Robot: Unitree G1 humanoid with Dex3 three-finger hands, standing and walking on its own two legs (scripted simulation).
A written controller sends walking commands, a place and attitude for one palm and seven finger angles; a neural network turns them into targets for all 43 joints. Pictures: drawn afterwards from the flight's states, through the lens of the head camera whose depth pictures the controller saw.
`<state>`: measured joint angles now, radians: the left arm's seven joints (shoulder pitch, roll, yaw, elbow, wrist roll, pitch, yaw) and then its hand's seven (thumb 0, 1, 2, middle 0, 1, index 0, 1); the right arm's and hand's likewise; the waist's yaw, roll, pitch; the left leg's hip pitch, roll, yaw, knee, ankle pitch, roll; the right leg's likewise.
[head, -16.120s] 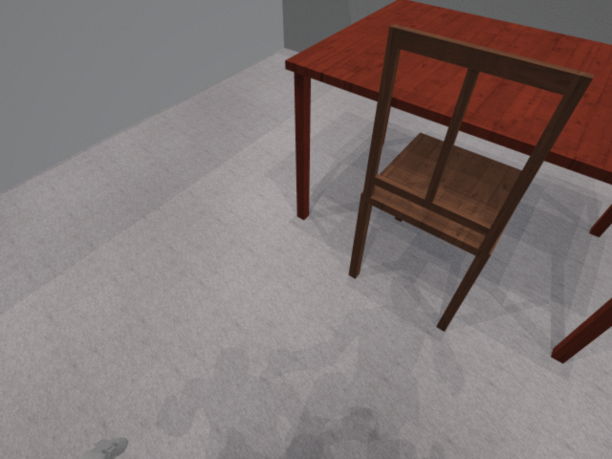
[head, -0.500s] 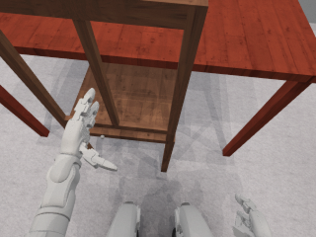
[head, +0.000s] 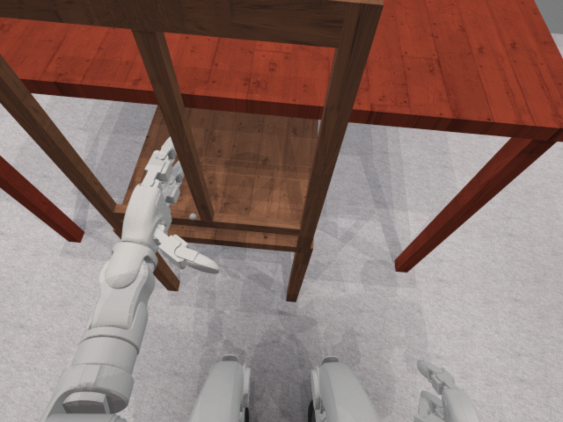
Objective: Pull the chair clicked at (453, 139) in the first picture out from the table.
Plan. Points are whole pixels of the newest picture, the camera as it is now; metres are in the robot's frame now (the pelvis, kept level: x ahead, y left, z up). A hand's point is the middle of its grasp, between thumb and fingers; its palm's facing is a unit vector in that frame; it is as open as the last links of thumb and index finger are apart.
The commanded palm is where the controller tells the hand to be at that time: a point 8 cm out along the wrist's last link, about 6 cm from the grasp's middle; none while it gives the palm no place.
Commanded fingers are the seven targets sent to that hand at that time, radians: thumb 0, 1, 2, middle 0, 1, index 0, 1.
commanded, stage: push the fingers through the gap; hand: left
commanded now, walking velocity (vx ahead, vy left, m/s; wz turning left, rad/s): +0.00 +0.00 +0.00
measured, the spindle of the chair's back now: (187, 153) +0.46 +0.14 +0.07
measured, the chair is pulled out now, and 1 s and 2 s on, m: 0.00 0.00 0.00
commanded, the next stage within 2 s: hook a spindle and tug to test in 0.88 s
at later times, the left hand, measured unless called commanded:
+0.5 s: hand (203, 186) +0.43 +0.12 +0.03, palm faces -0.10 -0.99 -0.05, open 16.9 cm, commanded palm +0.41 +0.17 +0.03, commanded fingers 0.00 -0.50 0.30 -0.06 -0.08 -0.06 -0.08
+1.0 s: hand (203, 187) +0.44 +0.12 +0.03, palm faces -0.10 -0.99 -0.04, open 16.9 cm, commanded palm +0.42 +0.17 +0.03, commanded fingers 0.00 -0.50 0.30 -0.10 -0.19 -0.10 -0.19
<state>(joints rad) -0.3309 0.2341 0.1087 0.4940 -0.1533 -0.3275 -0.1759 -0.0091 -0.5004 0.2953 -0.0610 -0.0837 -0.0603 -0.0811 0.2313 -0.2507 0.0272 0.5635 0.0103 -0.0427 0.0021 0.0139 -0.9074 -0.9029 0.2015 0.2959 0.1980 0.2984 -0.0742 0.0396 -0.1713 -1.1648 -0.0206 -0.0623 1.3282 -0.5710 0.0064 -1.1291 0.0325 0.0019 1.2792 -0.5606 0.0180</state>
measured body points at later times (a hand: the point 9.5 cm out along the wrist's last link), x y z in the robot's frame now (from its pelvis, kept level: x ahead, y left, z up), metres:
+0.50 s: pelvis -0.01 +0.00 +0.00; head +0.12 +0.00 +0.43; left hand +0.43 +0.17 +0.04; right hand +0.09 -0.26 -0.12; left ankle +0.03 +0.11 -0.61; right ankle +0.02 -0.13 -0.61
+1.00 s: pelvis -0.01 -0.01 +0.00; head +0.12 +0.00 +0.43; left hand +0.43 +0.17 +0.03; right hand +0.09 -0.27 -0.12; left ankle +0.03 +0.11 -0.61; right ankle +0.02 -0.13 -0.61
